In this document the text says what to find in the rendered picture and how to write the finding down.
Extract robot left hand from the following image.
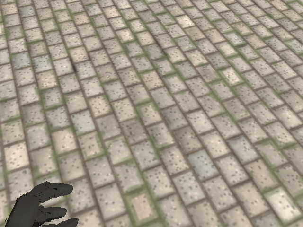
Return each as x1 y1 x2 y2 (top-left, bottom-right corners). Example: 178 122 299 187
5 181 79 227

